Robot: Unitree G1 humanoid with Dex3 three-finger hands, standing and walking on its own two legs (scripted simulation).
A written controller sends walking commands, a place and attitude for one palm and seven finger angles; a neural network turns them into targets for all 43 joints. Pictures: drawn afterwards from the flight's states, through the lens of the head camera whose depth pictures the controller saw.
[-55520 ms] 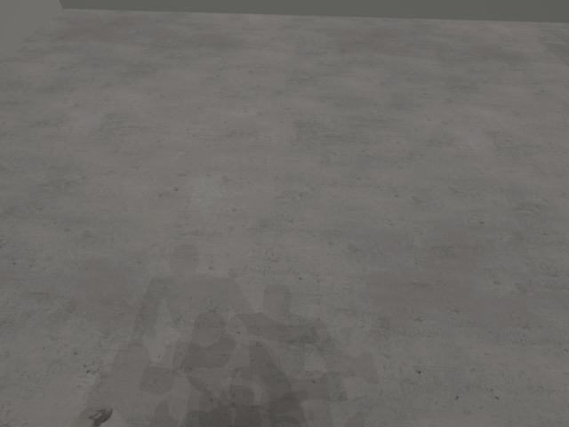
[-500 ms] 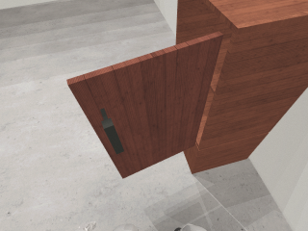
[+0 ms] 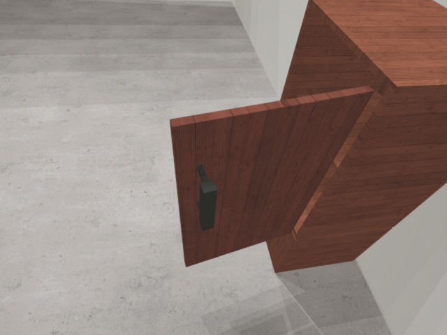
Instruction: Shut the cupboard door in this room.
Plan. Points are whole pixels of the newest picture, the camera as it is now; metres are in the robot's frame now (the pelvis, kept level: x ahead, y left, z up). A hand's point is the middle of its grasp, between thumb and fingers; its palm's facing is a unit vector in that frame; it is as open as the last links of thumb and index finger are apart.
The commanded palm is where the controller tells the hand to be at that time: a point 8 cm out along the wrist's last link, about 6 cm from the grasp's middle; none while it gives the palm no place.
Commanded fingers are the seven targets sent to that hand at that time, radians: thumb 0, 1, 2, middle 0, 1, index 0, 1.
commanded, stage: come to a stop and stand still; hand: left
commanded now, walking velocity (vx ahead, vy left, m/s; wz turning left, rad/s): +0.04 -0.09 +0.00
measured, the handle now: (204, 198) +0.35 +0.08 +0.03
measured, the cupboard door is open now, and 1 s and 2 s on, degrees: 100 100 100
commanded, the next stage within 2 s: look again from close up in 1.56 s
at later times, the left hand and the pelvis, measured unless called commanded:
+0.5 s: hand out of the picture +0.02 +0.13 -0.17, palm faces +0.03 -0.97 -0.23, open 7.2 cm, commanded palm none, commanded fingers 0.00 0.90 0.90 -0.20 -0.30 -0.20 -0.30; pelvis -0.01 -0.06 +0.00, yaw +0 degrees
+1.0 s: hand out of the picture -0.02 +0.10 -0.18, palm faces +0.07 -0.99 -0.14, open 7.3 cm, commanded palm none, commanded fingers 0.00 0.90 0.90 -0.20 -0.30 -0.20 -0.30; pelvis +0.00 -0.05 +0.00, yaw +0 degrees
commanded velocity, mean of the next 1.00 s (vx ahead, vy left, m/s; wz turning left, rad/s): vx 0.00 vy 0.00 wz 0.00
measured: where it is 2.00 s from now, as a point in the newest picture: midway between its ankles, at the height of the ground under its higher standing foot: outside the picture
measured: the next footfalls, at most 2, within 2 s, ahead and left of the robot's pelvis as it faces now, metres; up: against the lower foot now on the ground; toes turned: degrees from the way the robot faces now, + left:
right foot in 0.26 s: -0.01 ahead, -0.16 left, +0.00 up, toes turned -4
